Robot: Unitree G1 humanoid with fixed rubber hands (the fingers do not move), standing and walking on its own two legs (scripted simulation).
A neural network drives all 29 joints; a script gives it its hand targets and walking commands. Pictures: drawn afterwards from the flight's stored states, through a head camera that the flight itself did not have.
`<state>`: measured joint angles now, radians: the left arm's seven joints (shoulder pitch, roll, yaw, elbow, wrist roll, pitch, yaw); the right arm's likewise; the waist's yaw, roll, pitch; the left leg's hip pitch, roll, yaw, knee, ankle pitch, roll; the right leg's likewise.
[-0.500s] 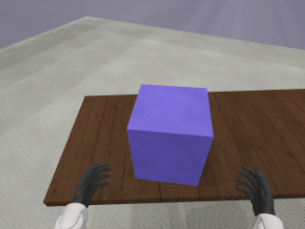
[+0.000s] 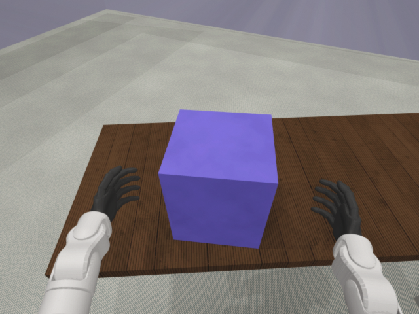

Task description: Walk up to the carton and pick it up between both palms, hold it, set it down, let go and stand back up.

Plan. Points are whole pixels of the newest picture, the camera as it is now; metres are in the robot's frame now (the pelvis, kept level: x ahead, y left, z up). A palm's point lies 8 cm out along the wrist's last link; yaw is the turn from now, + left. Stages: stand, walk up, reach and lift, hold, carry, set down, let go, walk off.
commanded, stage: reach and lift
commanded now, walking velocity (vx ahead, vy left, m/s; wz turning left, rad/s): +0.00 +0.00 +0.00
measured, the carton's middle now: (219, 180) +0.43 +0.00 +0.01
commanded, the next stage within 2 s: none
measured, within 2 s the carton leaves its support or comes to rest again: neither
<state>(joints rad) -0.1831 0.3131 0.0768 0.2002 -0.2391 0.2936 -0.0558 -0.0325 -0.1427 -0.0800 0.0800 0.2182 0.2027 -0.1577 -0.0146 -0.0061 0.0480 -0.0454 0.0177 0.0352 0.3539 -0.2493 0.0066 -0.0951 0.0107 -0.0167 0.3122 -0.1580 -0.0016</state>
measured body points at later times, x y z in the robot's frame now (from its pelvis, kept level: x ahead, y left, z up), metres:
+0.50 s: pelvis +0.00 +0.01 +0.00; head +0.02 +0.02 +0.45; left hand +0.40 +0.22 +0.12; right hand +0.36 -0.21 +0.11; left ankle -0.03 +0.11 -0.75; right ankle +0.01 -0.12 -0.75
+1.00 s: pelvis +0.00 +0.00 +0.00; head +0.02 +0.02 +0.45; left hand +0.46 +0.21 +0.19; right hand +0.41 -0.22 +0.17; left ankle -0.03 +0.11 -0.75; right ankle +0.01 -0.12 -0.75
